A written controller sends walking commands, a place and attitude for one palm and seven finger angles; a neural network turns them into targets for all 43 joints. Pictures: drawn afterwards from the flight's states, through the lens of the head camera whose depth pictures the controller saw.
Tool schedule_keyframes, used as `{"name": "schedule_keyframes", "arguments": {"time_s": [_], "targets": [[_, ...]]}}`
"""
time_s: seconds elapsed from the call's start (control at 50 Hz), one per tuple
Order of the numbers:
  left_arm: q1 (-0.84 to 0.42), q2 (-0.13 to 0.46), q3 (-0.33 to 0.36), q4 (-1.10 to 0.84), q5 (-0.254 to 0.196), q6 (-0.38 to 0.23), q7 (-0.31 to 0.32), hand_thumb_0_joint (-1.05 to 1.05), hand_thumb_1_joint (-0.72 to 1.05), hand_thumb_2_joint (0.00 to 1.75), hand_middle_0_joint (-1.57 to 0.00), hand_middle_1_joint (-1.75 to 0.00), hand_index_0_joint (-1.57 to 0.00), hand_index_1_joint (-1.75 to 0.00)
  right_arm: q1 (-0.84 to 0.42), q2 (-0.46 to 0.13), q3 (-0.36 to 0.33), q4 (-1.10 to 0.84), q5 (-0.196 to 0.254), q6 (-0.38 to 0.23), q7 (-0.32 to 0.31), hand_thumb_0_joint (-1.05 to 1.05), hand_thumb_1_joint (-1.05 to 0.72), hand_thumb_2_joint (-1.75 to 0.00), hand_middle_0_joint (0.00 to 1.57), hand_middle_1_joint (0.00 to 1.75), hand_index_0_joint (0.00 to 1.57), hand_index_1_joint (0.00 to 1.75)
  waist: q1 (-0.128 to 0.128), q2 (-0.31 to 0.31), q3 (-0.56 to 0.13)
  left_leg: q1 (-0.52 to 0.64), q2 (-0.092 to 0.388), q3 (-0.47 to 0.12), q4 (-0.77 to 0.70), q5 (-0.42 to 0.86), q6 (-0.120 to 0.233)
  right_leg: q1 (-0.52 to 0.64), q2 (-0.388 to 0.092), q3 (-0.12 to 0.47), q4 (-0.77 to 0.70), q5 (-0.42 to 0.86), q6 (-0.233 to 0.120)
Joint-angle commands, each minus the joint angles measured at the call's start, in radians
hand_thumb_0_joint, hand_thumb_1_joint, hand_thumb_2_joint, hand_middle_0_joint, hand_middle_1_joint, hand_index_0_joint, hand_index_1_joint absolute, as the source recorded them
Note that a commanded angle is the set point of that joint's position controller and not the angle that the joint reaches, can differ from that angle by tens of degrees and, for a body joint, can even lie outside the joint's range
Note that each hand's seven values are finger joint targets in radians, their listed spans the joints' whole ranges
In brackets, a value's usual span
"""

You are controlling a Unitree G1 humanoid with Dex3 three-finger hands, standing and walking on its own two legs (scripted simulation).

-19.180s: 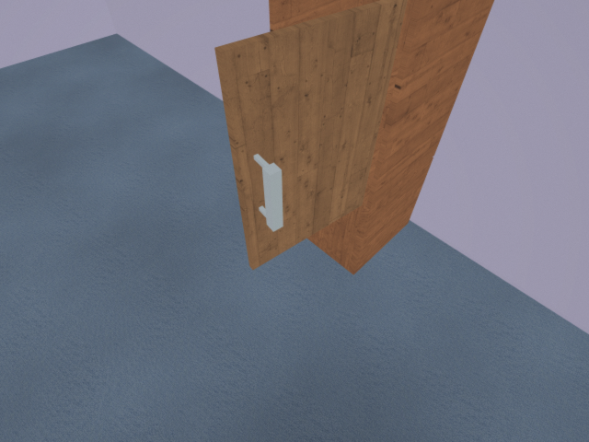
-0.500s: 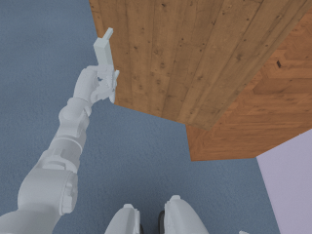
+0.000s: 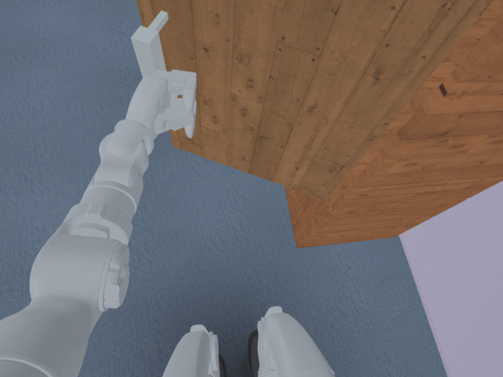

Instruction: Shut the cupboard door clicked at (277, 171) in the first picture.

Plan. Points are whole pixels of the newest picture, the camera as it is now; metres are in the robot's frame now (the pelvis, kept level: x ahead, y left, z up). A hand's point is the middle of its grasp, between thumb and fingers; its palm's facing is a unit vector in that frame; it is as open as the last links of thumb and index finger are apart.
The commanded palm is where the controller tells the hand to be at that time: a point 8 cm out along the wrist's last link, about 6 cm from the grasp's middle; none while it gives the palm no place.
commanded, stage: push the door shut along its arc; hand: left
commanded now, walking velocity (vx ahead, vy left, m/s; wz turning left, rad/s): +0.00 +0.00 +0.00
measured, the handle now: (163, 70) +0.59 +0.09 +0.06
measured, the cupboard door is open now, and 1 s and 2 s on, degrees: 63 55 55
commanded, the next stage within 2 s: pull the fist back off the door in 0.76 s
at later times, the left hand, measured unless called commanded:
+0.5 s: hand (220, 91) +0.54 +0.00 +0.06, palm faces -0.47 -0.88 -0.06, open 2.8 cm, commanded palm +0.56 +0.03 +0.06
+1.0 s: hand (232, 75) +0.58 -0.02 +0.06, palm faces -0.19 -0.97 +0.12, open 3.2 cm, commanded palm +0.57 +0.00 +0.06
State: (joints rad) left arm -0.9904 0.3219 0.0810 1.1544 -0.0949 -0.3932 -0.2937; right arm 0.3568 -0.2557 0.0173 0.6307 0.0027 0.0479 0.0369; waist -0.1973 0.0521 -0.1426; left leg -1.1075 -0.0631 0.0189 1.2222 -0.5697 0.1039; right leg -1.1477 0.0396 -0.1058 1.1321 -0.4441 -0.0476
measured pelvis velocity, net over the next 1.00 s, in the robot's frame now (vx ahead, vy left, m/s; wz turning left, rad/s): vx -0.02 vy -0.03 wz -0.02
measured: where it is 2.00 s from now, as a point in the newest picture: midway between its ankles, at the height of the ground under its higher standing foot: outside the picture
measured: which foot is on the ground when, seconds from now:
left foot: down 0.00-1.00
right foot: down 0.00-1.00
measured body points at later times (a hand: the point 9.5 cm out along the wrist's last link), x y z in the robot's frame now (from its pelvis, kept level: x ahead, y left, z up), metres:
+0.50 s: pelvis +0.00 -0.03 -0.01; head +0.17 -0.02 +0.40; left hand +0.56 +0.05 +0.07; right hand -0.03 -0.29 -0.12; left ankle -0.01 +0.05 -0.63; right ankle +0.04 -0.10 -0.63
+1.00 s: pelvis -0.02 -0.03 -0.04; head +0.17 -0.02 +0.37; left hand +0.58 +0.03 +0.06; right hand -0.05 -0.30 -0.14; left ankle -0.01 +0.05 -0.63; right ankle +0.04 -0.10 -0.63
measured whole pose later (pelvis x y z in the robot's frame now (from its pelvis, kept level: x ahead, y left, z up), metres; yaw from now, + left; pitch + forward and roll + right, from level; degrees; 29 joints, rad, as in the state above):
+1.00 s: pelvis -0.02 -0.03 -0.04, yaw -1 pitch +32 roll -3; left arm -1.39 0.38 0.26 1.36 -0.06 -0.22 -0.06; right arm 0.39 -0.27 0.04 0.65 -0.07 -0.09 0.04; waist -0.29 0.06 -0.14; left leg -1.35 -0.02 0.00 1.37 -0.59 0.05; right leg -1.39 0.07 -0.14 1.26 -0.44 -0.11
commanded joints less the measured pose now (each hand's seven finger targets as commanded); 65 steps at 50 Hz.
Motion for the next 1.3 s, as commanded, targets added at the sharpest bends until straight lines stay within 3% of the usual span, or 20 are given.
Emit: {"name": "schedule_keyframes", "arguments": {"time_s": [0.0,0.08,0.18,0.3,0.38,0.44,0.52,0.62,0.76,0.84,0.86,0.88,0.92,0.96,1.0,1.04,1.1,1.14,1.2,1.28], "targets": [[-0.578,0.066,0.011,-0.202,-0.010,-0.048,-0.024,0.00,0.90,0.90,-1.30,-1.50,-1.30,-1.50,0.177,-0.195,-0.067,-0.039,-0.003,-0.007,-0.011,0.00,-0.90,-0.90,0.20,0.30,0.20,0.30,-0.084,0.092,-0.519,0.499,0.081,-0.211,-0.129,0.560,-0.094,0.095,0.004,0.062,-0.072,0.246,0.003],[-0.608,0.118,0.057,-0.157,-0.002,-0.015,-0.015,0.00,0.90,0.90,-1.30,-1.50,-1.30,-1.50,0.187,-0.191,-0.057,-0.040,-0.006,-0.009,-0.015,0.00,-0.90,-0.90,0.20,0.30,0.20,0.30,-0.091,0.050,-0.521,0.404,0.069,-0.176,-0.114,0.494,-0.072,0.161,0.007,0.074,-0.074,0.264,0.004],[-0.629,0.213,0.121,-0.134,0.021,-0.012,-0.011,0.00,0.90,0.90,-1.30,-1.50,-1.30,-1.50,0.197,-0.193,-0.049,-0.051,-0.014,-0.013,-0.016,0.00,-0.90,-0.90,0.20,0.30,0.20,0.30,-0.084,0.070,-0.543,0.326,0.062,-0.145,-0.082,0.487,-0.065,0.207,0.009,0.086,-0.052,0.297,0.000],[-0.609,0.250,0.141,-0.132,0.028,0.008,-0.053,0.00,0.90,0.90,-1.30,-1.50,-1.30,-1.50,0.212,-0.190,-0.049,-0.064,-0.009,-0.021,-0.019,0.00,-0.90,-0.90,0.20,0.30,0.20,0.30,-0.074,0.058,-0.594,0.253,0.054,-0.111,-0.064,0.476,-0.055,0.303,0.012,0.109,-0.048,0.369,0.001],[-0.707,0.178,0.056,-0.126,0.030,0.038,-0.074,0.00,0.90,0.90,-1.30,-1.50,-1.30,-1.50,0.220,-0.190,-0.053,-0.039,-0.007,-0.028,-0.027,0.00,-0.90,-0.90,0.20,0.30,0.20,0.30,-0.126,0.046,-0.542,0.233,0.056,-0.106,-0.053,0.414,-0.046,0.264,0.013,0.120,-0.079,0.327,0.011],[-0.800,0.188,0.051,-0.115,0.022,0.054,-0.086,0.00,0.90,0.90,-1.30,-1.50,-1.30,-1.50,0.232,-0.193,-0.050,-0.015,-0.009,-0.042,-0.037,0.00,-0.90,-0.90,0.20,0.30,0.20,0.30,-0.152,0.069,-0.552,0.230,0.055,-0.105,-0.035,0.403,-0.042,0.243,0.013,0.124,-0.080,0.317,0.010],[-0.860,0.175,0.031,-0.132,0.009,0.060,-0.113,0.00,0.90,0.90,-1.30,-1.50,-1.30,-1.50,0.231,-0.194,-0.048,0.004,-0.015,-0.071,-0.044,0.00,-0.90,-0.90,0.20,0.30,0.20,0.30,-0.155,0.137,-0.614,0.264,0.049,-0.104,-0.018,0.423,-0.043,0.238,0.012,0.133,-0.074,0.325,0.004],[-0.922,0.176,0.022,-0.090,0.001,0.087,-0.141,0.00,0.90,0.90,-1.30,-1.50,-1.30,-1.50,0.222,-0.199,-0.040,0.030,-0.016,-0.099,-0.056,0.00,-0.90,-0.90,0.20,0.30,0.20,0.30,-0.187,0.125,-0.580,0.200,0.049,-0.097,0.013,0.385,-0.039,0.222,0.009,0.160,-0.082,0.284,0.006],[-0.973,0.175,0.013,-0.036,0.016,0.116,-0.146,0.00,0.90,0.90,-1.30,-1.50,-1.30,-1.50,0.213,-0.206,-0.035,0.046,-0.022,-0.131,-0.062,0.00,-0.90,-0.90,0.20,0.30,0.20,0.30,-0.203,0.151,-0.563,0.136,0.052,-0.097,0.043,0.334,-0.039,0.185,0.005,0.176,-0.072,0.221,0.004],[-1.030,0.155,-0.008,-0.052,0.026,0.126,-0.154,0.00,0.90,0.90,-1.30,-1.50,-1.30,-1.50,0.215,-0.211,-0.037,0.059,-0.025,-0.146,-0.065,0.00,-0.90,-0.90,0.20,0.30,0.20,0.30,-0.221,0.172,-0.615,0.161,0.054,-0.103,0.062,0.351,-0.034,0.151,0.006,0.167,-0.050,0.226,0.006],[-0.997,0.248,0.242,-0.030,-0.049,0.142,0.059,0.00,0.90,0.90,-1.30,-1.50,-1.30,-1.50,0.284,-0.191,-0.025,0.008,-0.044,-0.152,-0.050,0.00,-0.90,-0.90,0.20,0.30,0.20,0.30,-0.164,0.173,-0.600,0.089,0.074,-0.121,0.042,0.333,-0.055,0.179,0.000,0.184,-0.059,0.195,-0.006],[-0.932,0.202,0.208,0.041,-0.015,0.153,0.164,0.00,0.90,0.90,-1.30,-1.50,-1.30,-1.50,0.273,-0.184,-0.020,0.003,-0.052,-0.150,-0.028,0.00,-0.90,-0.90,0.20,0.30,0.20,0.30,-0.163,0.160,-0.565,0.044,0.077,-0.127,0.030,0.299,-0.066,0.192,-0.011,0.202,-0.062,0.160,-0.005],[-0.919,0.150,0.219,0.036,0.004,0.139,0.278,0.00,0.90,0.90,-1.30,-1.50,-1.30,-1.50,0.281,-0.179,-0.027,0.001,-0.067,-0.140,-0.001,0.00,-0.90,-0.90,0.20,0.30,0.20,0.30,-0.169,0.110,-0.556,0.030,0.080,-0.134,0.031,0.288,-0.067,0.181,-0.017,0.198,-0.053,0.155,0.006],[-0.948,0.131,0.236,-0.059,0.045,0.058,0.404,0.00,0.90,0.90,-1.30,-1.50,-1.30,-1.50,0.298,-0.173,-0.038,-0.011,-0.095,-0.141,0.035,0.00,-0.90,-0.90,0.20,0.30,0.20,0.30,-0.144,0.167,-0.644,0.075,0.072,-0.125,0.026,0.317,-0.075,0.199,-0.023,0.190,-0.038,0.222,0.011],[-0.957,0.148,0.214,-0.134,0.147,-0.054,0.500,0.00,0.90,0.90,-1.30,-1.50,-1.30,-1.50,0.311,-0.175,-0.048,-0.012,-0.118,-0.142,0.069,0.00,-0.90,-0.90,0.20,0.30,0.20,0.30,-0.133,0.212,-0.745,0.171,0.069,-0.129,0.029,0.390,-0.077,0.172,-0.015,0.157,0.000,0.295,0.018],[-0.917,0.143,0.166,-0.125,0.226,-0.112,0.524,0.00,0.90,0.90,-1.30,-1.50,-1.30,-1.50,0.334,-0.181,-0.065,0.003,-0.121,-0.129,0.096,0.00,-0.90,-0.90,0.20,0.30,0.20,0.30,-0.147,0.183,-0.766,0.199,0.066,-0.121,0.021,0.412,-0.075,0.199,-0.011,0.147,-0.010,0.333,0.030],[-0.883,0.157,0.133,-0.063,0.253,-0.104,0.480,0.00,0.90,0.90,-1.30,-1.50,-1.30,-1.50,0.353,-0.193,-0.071,0.012,-0.101,-0.102,0.104,0.00,-0.90,-0.90,0.20,0.30,0.20,0.30,-0.161,0.104,-0.706,0.136,0.059,-0.112,-0.025,0.331,-0.062,0.285,-0.007,0.145,-0.052,0.315,0.039],[-0.852,0.164,0.158,-0.012,0.214,-0.057,0.449,0.00,0.90,0.90,-1.30,-1.50,-1.30,-1.50,0.342,-0.193,-0.069,0.005,-0.082,-0.088,0.097,0.00,-0.90,-0.90,0.20,0.30,0.20,0.30,-0.154,0.060,-0.661,0.081,0.053,-0.099,-0.052,0.261,-0.060,0.343,-0.012,0.168,-0.095,0.261,0.038],[-0.773,0.221,0.261,-0.028,0.125,-0.033,0.425,0.00,0.90,0.90,-1.30,-1.50,-1.30,-1.50,0.328,-0.190,-0.058,-0.029,-0.067,-0.082,0.079,0.00,-0.90,-0.90,0.20,0.30,0.20,0.30,-0.098,0.033,-0.663,0.040,0.046,-0.081,-0.091,0.243,-0.062,0.463,-0.017,0.204,-0.132,0.251,0.027],[-0.632,0.117,0.221,-0.102,0.098,-0.118,0.417,0.00,0.90,0.90,-1.30,-1.50,-1.30,-1.50,0.308,-0.165,-0.060,-0.040,-0.072,-0.088,0.086,0.00,-0.90,-0.90,0.20,0.30,0.20,0.30,-0.070,0.017,-0.613,0.090,0.048,-0.072,-0.114,0.305,-0.066,0.469,-0.017,0.187,-0.123,0.348,0.025]]}}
